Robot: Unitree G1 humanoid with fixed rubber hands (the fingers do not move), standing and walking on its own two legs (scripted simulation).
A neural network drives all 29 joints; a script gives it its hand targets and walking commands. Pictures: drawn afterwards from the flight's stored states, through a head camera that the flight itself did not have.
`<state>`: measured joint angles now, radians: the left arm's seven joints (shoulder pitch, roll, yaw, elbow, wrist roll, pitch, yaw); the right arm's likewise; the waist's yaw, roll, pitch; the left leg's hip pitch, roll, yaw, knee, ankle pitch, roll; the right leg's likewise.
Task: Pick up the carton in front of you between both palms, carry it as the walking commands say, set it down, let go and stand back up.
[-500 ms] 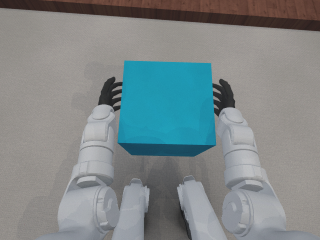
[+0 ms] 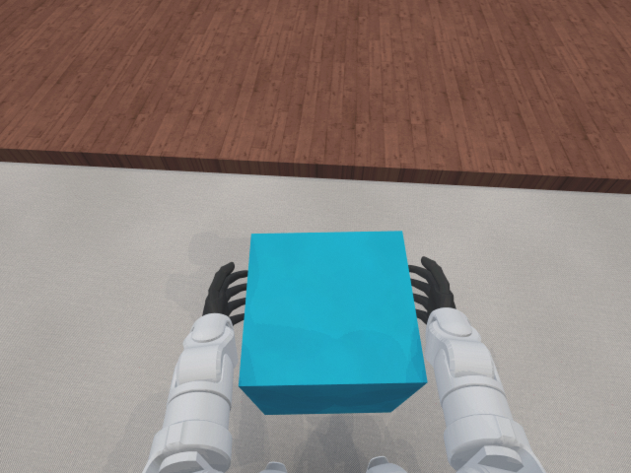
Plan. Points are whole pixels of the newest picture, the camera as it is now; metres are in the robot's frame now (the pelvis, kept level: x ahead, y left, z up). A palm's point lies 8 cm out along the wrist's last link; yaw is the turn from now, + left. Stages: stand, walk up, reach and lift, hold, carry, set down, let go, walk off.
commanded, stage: reach and lift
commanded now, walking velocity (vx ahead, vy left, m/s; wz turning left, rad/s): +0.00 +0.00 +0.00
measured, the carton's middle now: (327, 331) +0.34 +0.00 -0.10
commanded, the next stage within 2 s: hold in 1.36 s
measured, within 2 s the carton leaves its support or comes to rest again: neither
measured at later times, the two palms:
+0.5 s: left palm (193, 316) +0.30 +0.15 +0.07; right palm (466, 301) +0.30 -0.15 +0.08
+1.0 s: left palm (191, 305) +0.31 +0.15 +0.08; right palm (467, 290) +0.31 -0.15 +0.09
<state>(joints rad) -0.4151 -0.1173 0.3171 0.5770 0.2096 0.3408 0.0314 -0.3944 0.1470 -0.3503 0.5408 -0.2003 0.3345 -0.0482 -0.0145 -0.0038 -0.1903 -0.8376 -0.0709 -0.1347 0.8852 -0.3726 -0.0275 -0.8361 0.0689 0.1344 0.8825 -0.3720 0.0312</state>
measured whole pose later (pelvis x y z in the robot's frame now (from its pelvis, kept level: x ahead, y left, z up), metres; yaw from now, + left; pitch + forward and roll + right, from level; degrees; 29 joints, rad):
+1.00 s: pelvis +0.01 +0.00 +0.06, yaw +0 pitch -4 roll +0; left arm -0.28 -0.16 0.26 0.34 0.29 0.65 0.00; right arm -0.29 0.16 -0.26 0.34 -0.29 0.64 0.01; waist 0.00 0.00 -0.01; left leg -0.13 -0.04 -0.13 0.40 -0.21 -0.02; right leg -0.13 0.03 0.14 0.41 -0.21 0.02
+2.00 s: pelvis +0.03 -0.01 +0.05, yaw -1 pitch +0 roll +0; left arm -0.25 -0.15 0.20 0.11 0.21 0.83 0.02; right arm -0.27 0.15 -0.19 0.11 -0.23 0.83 -0.02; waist 0.01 0.02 -0.12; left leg -0.25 0.02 -0.05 0.53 -0.30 -0.02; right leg -0.27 -0.02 0.02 0.56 -0.35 0.01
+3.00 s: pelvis +0.57 +0.02 +0.06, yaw -3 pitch +4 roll -2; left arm 0.02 -0.13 0.04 -0.42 0.09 1.15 0.10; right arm 0.02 0.13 -0.05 -0.42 -0.07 1.15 -0.11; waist -0.05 0.02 -0.09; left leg -0.21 0.01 0.24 0.31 -0.19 0.09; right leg -0.56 -0.10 -0.10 0.93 -0.23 -0.01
